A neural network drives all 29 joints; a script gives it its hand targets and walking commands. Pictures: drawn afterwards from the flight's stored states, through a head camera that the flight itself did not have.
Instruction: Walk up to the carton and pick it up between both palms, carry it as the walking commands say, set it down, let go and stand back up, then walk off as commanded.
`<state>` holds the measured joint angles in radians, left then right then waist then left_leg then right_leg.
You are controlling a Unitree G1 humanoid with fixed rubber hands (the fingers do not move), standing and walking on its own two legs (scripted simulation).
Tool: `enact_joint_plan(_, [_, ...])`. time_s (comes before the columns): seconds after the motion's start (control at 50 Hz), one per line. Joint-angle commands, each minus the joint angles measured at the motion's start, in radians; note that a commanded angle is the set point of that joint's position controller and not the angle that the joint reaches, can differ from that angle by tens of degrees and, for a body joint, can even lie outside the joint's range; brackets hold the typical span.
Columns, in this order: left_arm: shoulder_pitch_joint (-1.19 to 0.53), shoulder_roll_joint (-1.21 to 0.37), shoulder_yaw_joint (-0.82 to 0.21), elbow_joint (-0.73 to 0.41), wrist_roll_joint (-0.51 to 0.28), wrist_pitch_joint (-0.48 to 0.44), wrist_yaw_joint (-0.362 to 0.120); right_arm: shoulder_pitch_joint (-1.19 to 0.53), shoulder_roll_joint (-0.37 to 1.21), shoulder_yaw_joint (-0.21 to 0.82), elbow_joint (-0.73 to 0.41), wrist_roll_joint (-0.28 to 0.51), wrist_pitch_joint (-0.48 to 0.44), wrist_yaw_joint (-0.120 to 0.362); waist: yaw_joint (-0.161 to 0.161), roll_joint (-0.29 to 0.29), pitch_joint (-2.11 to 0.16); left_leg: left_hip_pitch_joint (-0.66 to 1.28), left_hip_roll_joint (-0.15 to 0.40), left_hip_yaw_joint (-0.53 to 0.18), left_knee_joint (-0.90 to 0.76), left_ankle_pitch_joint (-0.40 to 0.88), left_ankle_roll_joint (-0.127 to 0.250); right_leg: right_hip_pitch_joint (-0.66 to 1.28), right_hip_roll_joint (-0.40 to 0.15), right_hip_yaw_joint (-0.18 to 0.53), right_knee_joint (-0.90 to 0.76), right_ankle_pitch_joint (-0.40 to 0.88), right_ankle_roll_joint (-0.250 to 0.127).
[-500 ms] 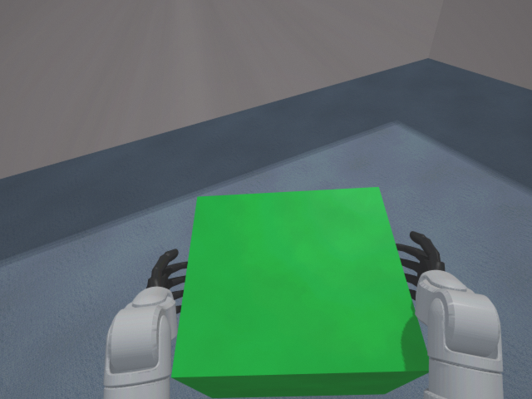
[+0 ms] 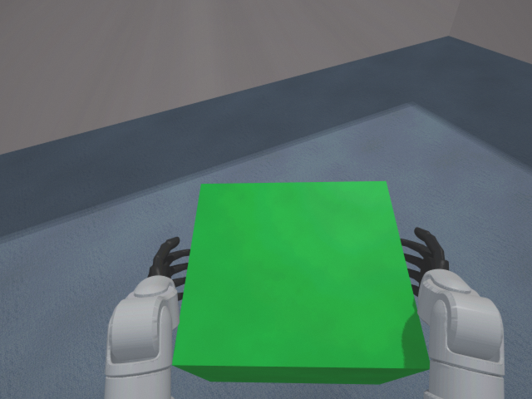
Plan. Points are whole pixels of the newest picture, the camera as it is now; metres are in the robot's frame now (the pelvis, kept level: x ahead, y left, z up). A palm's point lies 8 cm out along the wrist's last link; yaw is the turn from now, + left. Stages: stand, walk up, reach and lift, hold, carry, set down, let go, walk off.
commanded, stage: carry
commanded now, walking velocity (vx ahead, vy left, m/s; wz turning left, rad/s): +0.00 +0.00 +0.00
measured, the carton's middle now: (293, 287) +0.31 -0.01 -0.01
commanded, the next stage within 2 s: none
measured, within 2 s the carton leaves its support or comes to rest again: neither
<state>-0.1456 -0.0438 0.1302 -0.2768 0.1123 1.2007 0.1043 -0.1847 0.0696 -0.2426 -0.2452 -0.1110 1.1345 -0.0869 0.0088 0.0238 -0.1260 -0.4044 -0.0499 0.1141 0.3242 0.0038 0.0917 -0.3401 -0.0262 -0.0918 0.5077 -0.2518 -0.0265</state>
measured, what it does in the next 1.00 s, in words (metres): shifts its weight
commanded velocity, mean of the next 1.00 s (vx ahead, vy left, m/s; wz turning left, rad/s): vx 0.00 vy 0.00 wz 0.00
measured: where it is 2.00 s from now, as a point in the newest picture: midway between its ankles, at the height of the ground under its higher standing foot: outside the picture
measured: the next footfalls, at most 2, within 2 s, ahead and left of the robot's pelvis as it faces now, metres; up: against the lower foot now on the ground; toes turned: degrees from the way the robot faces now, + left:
none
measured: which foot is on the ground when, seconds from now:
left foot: down 0.00-1.00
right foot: down 0.00-1.00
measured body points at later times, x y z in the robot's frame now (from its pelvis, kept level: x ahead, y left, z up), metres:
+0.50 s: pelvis +0.02 -0.04 +0.00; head +0.00 -0.06 +0.45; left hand +0.28 +0.14 +0.07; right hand +0.30 -0.24 +0.06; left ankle +0.11 +0.06 -0.74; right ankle +0.01 -0.11 -0.74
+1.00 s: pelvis +0.04 -0.05 +0.00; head +0.02 -0.07 +0.44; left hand +0.31 +0.13 +0.05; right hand +0.33 -0.25 +0.05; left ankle +0.11 +0.06 -0.74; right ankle +0.01 -0.11 -0.74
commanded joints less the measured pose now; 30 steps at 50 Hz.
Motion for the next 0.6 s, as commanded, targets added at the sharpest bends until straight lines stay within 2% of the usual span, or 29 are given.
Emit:
enact_joint_plan(0.0, [-0.526, -0.921, -0.644, -0.114, -0.397, -0.050, -0.340, -0.476, 0.920, 0.811, -0.089, 0.457, 0.035, 0.346, 0.006, 0.035, -0.316, 0.221, 0.184, -0.162, -0.117, -0.227, -0.135, 0.122, -0.025, 0.046, -0.045, -0.092, -0.045])
enact_joint_plan(0.02, [-0.555, -0.883, -0.653, -0.165, -0.416, -0.048, -0.348, -0.416, 0.907, 0.821, -0.102, 0.438, 0.032, 0.341, 0.008, -0.061, -0.311, 0.198, 0.195, -0.162, -0.067, -0.246, -0.082, 0.107, -0.062, 0.065, -0.088, -0.050, -0.045])
enact_joint_plan(0.04, [-0.533, -0.870, -0.667, -0.173, -0.419, -0.038, -0.349, -0.461, 0.934, 0.819, -0.138, 0.453, 0.043, 0.343, 0.002, -0.030, -0.288, 0.219, 0.166, -0.148, -0.106, -0.319, -0.110, 0.069, -0.043, 0.073, -0.106, -0.129, -0.027])
enact_joint_plan(0.06, [-0.629, -0.897, -0.698, -0.202, -0.444, -0.038, -0.349, -0.465, 0.938, 0.833, -0.126, 0.449, 0.040, 0.342, 0.004, -0.058, -0.204, 0.154, 0.184, -0.168, -0.058, -0.330, -0.075, 0.011, -0.070, 0.082, -0.099, -0.102, -0.022])
enact_joint_plan(0.08, [-0.572, -0.880, -0.623, -0.089, -0.403, -0.037, -0.349, -0.421, 0.910, 0.797, -0.042, 0.436, 0.040, 0.342, 0.003, -0.055, -0.140, 0.165, 0.171, -0.155, -0.038, -0.275, -0.076, -0.057, -0.087, 0.120, -0.124, -0.131, -0.038])
enact_joint_plan(0.1, [-0.554, -0.863, -0.639, -0.123, -0.410, -0.048, -0.356, -0.465, 0.912, 0.830, -0.116, 0.441, 0.034, 0.342, 0.001, -0.062, -0.169, 0.153, 0.182, -0.202, -0.044, -0.297, -0.061, -0.022, -0.065, 0.090, -0.074, -0.092, -0.019])
enact_joint_plan(0.12, [-0.550, -0.872, -0.651, -0.114, -0.408, -0.054, -0.357, -0.434, 0.891, 0.815, -0.074, 0.427, 0.030, 0.339, 0.001, -0.050, -0.150, 0.182, 0.194, -0.181, -0.029, -0.292, -0.056, -0.075, -0.059, 0.102, -0.088, -0.098, -0.021])
enact_joint_plan(0.14, [-0.561, -0.852, -0.668, -0.134, -0.396, -0.052, -0.355, -0.450, 0.885, 0.809, -0.097, 0.426, 0.030, 0.341, -0.005, 0.007, -0.141, 0.137, 0.214, -0.210, -0.069, -0.304, -0.065, -0.031, -0.065, 0.087, -0.042, -0.050, -0.001])
enact_joint_plan(0.16, [-0.550, -0.853, -0.634, -0.112, -0.401, -0.044, -0.352, -0.397, 0.876, 0.796, -0.018, 0.413, 0.031, 0.337, 0.002, -0.033, -0.086, 0.065, 0.203, -0.204, -0.055, -0.289, -0.046, -0.026, -0.079, 0.108, -0.080, -0.050, -0.022])
enact_joint_plan(0.18, [-0.559, -0.887, -0.648, -0.105, -0.418, -0.045, -0.351, -0.377, 0.883, 0.798, -0.035, 0.418, 0.030, 0.335, 0.003, 0.006, -0.197, 0.139, 0.207, -0.206, -0.055, -0.307, -0.061, 0.022, -0.067, 0.095, -0.059, -0.054, -0.025])
enact_joint_plan(0.2, [-0.530, -0.886, -0.659, -0.089, -0.407, -0.049, -0.348, -0.396, 0.876, 0.796, -0.074, 0.424, 0.024, 0.336, 0.008, -0.019, -0.190, 0.123, 0.196, -0.172, -0.048, -0.284, -0.063, 0.014, -0.077, 0.114, -0.066, -0.058, -0.036])
enact_joint_plan(0.22, [-0.544, -0.895, -0.618, -0.030, -0.379, -0.054, -0.357, -0.474, 0.864, 0.768, -0.034, 0.413, 0.016, 0.335, 0.009, -0.004, -0.153, 0.071, 0.195, -0.183, -0.086, -0.365, -0.084, 0.019, -0.058, 0.098, -0.074, -0.148, -0.048])
enact_joint_plan(0.24, [-0.502, -0.826, -0.643, -0.122, -0.380, -0.065, -0.356, -0.398, 0.860, 0.787, -0.049, 0.397, 0.013, 0.333, 0.012, 0.019, -0.238, 0.085, 0.186, -0.173, -0.110, -0.434, -0.101, 0.101, -0.031, 0.077, -0.084, -0.180, -0.048])
enact_joint_plan(0.26, [-0.572, -0.874, -0.632, -0.115, -0.394, -0.084, -0.355, -0.490, 0.876, 0.796, -0.088, 0.418, 0.000, 0.340, 0.020, 0.000, -0.226, 0.106, 0.150, -0.143, -0.065, -0.373, -0.098, 0.068, -0.055, 0.115, -0.117, -0.195, -0.051])
enact_joint_plan(0.28, [-0.557, -0.858, -0.629, -0.097, -0.380, -0.090, -0.350, -0.416, 0.872, 0.777, -0.003, 0.401, -0.001, 0.337, 0.009, 0.019, -0.197, 0.084, 0.143, -0.117, -0.060, -0.401, -0.131, 0.013, -0.046, 0.111, -0.148, -0.275, -0.066])
enact_joint_plan(0.3, [-0.603, -0.848, -0.653, -0.152, -0.391, -0.093, -0.338, -0.438, 0.926, 0.801, -0.029, 0.430, 0.004, 0.342, -0.005, -0.023, -0.145, 0.139, 0.149, -0.123, 0.012, -0.248, -0.106, -0.044, -0.127, 0.208, -0.222, -0.211, -0.070])
enact_joint_plan(0.32, [-0.640, -0.898, -0.634, -0.130, -0.381, -0.088, -0.340, -0.489, 0.915, 0.790, -0.045, 0.436, -0.007, 0.348, 0.000, 0.001, -0.141, 0.124, 0.125, -0.111, 0.047, -0.228, -0.090, -0.044, -0.126, 0.199, -0.209, -0.199, -0.072])
enact_joint_plan(0.34, [-0.575, -0.856, -0.632, -0.119, -0.376, -0.097, -0.340, -0.451, 0.886, 0.785, -0.062, 0.430, -0.007, 0.347, -0.008, -0.055, -0.196, 0.170, 0.120, -0.096, 0.060, -0.241, -0.093, -0.052, -0.113, 0.197, -0.196, -0.219, -0.064])
enact_joint_plan(0.36, [-0.587, -0.839, -0.602, -0.116, -0.357, -0.110, -0.336, -0.445, 0.904, 0.775, 0.013, 0.398, -0.013, 0.342, -0.003, -0.033, -0.223, 0.204, 0.132, -0.106, 0.083, -0.170, -0.071, -0.041, -0.121, 0.176, -0.176, -0.157, -0.061])
enact_joint_plan(0.38, [-0.581, -0.872, -0.634, -0.147, -0.397, -0.112, -0.341, -0.454, 0.918, 0.805, -0.076, 0.437, -0.026, 0.342, -0.002, -0.112, -0.254, 0.175, 0.160, -0.128, 0.081, -0.111, -0.071, 0.020, -0.119, 0.168, -0.153, -0.079, -0.045])
enact_joint_plan(0.4, [-0.571, -0.866, -0.626, -0.200, -0.398, -0.112, -0.336, -0.479, 0.924, 0.845, -0.115, 0.460, -0.024, 0.334, 0.006, -0.082, -0.289, 0.184, 0.151, -0.104, 0.126, -0.046, -0.069, 0.063, -0.106, 0.144, -0.118, 0.105, -0.044])
enact_joint_plan(0.42, [-0.550, -0.850, -0.603, -0.106, -0.378, -0.105, -0.335, -0.440, 0.912, 0.789, -0.042, 0.427, -0.020, 0.327, -0.002, -0.136, -0.242, 0.185, 0.165, -0.131, 0.102, -0.085, -0.064, 0.009, -0.100, 0.134, -0.121, 0.051, -0.044])
enact_joint_plan(0.44, [-0.545, -0.839, -0.591, -0.124, -0.346, -0.125, -0.338, -0.409, 0.896, 0.766, -0.015, 0.400, -0.036, 0.331, 0.002, -0.037, -0.245, 0.207, 0.166, -0.115, 0.099, -0.050, -0.063, -0.017, -0.110, 0.151, -0.103, 0.091, -0.054])
enact_joint_plan(0.46, [-0.542, -0.852, -0.618, -0.143, -0.362, -0.125, -0.339, -0.413, 0.891, 0.793, -0.052, 0.409, -0.045, 0.331, 0.011, -0.011, -0.282, 0.186, 0.190, -0.146, 0.107, 0.018, -0.057, 0.066, -0.108, 0.148, -0.089, 0.152, -0.048])
enact_joint_plan(0.48, [-0.535, -0.824, -0.661, -0.273, -0.424, -0.113, -0.332, -0.469, 0.923, 0.862, -0.210, 0.483, -0.024, 0.318, 0.011, -0.063, -0.302, 0.230, 0.167, -0.117, 0.129, 0.074, -0.050, 0.056, -0.111, 0.133, -0.058, 0.259, -0.021])
enact_joint_plan(0.5, [-0.543, -0.812, -0.567, -0.057, -0.336, -0.118, -0.333, -0.460, 0.870, 0.738, -0.015, 0.383, -0.033, 0.315, 0.015, -0.068, -0.269, 0.210, 0.159, -0.095, 0.139, 0.014, -0.060, 0.050, -0.111, 0.143, -0.067, 0.229, -0.027])
enact_joint_plan(0.54, [-0.480, -0.781, -0.597, -0.132, -0.353, -0.125, -0.336, -0.355, 0.854, 0.772, -0.022, 0.380, -0.035, 0.319, 0.002, -0.058, -0.235, 0.175, 0.153, -0.088, 0.125, -0.068, -0.062, 0.018, -0.122, 0.182, -0.104, 0.171, -0.047])
enact_joint_plan(0.56, [-0.496, -0.786, -0.573, -0.057, -0.324, -0.132, -0.333, -0.434, 0.858, 0.744, -0.007, 0.375, -0.044, 0.314, 0.001, -0.085, -0.226, 0.162, 0.167, -0.112, 0.148, -0.003, -0.059, 0.062, -0.106, 0.137, -0.069, 0.214, -0.044])
enact_joint_plan(0.58, [-0.426, -0.769, -0.552, -0.047, -0.308, -0.146, -0.341, -0.399, 0.793, 0.745, -0.045, 0.361, -0.064, 0.312, 0.015, -0.056, -0.207, 0.126, 0.144, -0.079, 0.154, 0.022, -0.068, 0.090, -0.128, 0.145, -0.073, 0.317, -0.026])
